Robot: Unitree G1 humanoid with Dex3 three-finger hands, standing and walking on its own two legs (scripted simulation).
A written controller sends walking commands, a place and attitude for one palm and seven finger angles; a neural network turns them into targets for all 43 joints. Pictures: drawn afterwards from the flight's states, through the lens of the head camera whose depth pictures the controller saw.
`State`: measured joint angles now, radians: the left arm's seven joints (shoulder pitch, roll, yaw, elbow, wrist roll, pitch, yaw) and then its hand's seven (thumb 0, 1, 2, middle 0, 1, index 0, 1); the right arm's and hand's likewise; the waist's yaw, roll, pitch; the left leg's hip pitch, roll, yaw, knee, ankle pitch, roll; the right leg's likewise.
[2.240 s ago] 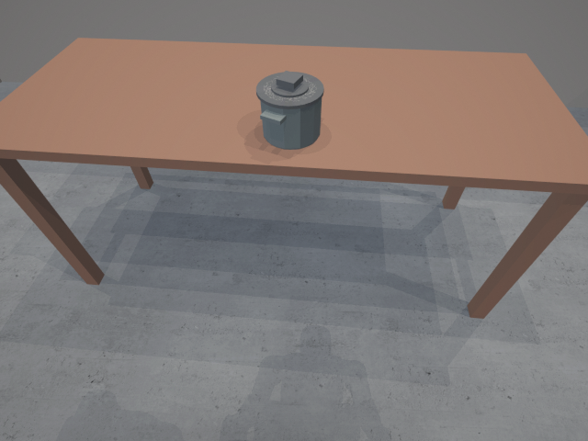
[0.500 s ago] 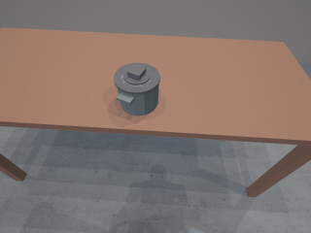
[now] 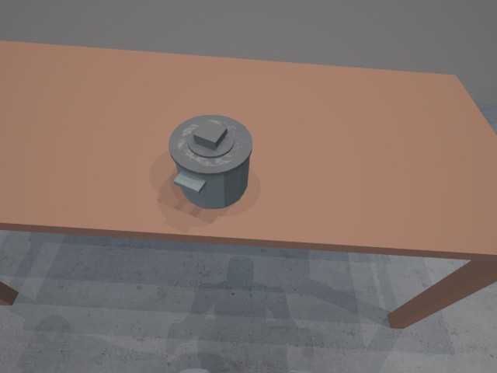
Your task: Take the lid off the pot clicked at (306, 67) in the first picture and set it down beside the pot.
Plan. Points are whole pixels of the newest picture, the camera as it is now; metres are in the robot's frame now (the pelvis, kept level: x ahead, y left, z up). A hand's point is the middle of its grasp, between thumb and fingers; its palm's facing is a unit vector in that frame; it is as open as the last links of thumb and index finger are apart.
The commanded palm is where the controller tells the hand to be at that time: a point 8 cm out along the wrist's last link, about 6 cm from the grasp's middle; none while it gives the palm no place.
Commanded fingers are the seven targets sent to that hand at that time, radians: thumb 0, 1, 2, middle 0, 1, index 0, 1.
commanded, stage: come to a stop and stand still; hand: left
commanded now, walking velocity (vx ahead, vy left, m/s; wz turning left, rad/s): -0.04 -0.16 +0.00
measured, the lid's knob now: (210, 133) +0.50 +0.11 +0.09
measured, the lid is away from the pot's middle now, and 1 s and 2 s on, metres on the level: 0.00 0.00 0.00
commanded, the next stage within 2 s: look again from close up in 0.90 s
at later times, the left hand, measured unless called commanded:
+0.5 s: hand out of the picture -0.05 +0.14 -0.16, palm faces +0.03 -0.98 -0.19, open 7.3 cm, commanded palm none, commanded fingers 0.00 0.90 0.90 -0.20 -0.30 -0.20 -0.30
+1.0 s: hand out of the picture -0.04 +0.13 -0.17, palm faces +0.08 -0.98 -0.17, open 7.3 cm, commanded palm none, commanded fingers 0.00 0.90 0.90 -0.20 -0.30 -0.20 -0.30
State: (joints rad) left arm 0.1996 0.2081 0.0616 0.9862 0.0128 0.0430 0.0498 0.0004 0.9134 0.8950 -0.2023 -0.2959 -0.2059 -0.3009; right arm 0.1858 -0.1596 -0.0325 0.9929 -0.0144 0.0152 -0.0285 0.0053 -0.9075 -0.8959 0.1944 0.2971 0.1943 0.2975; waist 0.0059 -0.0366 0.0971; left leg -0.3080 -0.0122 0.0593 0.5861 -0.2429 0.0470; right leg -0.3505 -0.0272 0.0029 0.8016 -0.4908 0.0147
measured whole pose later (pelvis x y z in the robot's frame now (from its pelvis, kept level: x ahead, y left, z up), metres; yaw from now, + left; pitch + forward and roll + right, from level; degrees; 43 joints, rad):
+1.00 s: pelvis -0.01 -0.02 +0.01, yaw +1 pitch -1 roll +0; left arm 0.34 0.11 0.01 1.15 0.01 -0.02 0.04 0.00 0.91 0.90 -0.20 -0.30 -0.20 -0.30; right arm 0.29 -0.11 0.00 1.17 -0.01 0.00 -0.04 0.02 -0.92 -0.90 0.20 0.30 0.20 0.30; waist -0.01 0.01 0.01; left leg -0.26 0.01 0.02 0.44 -0.16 0.01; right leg -0.09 0.02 -0.01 0.42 -0.31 -0.02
